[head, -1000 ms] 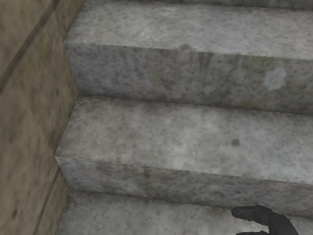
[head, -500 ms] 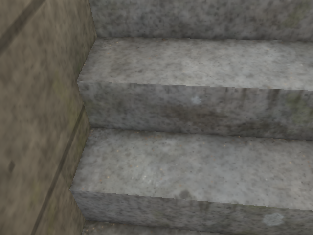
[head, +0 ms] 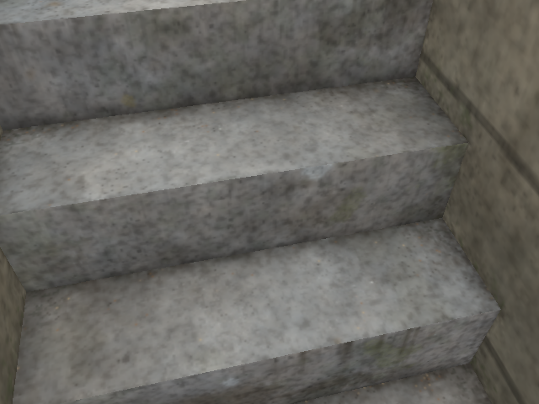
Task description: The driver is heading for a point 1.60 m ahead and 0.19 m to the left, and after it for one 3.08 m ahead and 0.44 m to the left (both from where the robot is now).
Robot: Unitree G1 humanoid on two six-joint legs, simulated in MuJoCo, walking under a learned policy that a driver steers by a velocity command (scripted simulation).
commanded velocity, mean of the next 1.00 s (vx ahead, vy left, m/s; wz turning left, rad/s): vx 0.02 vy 0.00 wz -0.05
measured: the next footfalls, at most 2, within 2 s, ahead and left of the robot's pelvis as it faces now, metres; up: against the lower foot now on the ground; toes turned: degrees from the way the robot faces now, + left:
right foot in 0.14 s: +0.15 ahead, -0.15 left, +0.00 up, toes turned -5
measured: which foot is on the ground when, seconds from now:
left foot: down 0.00-1.00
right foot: up 0.00-0.12, down 0.14-1.00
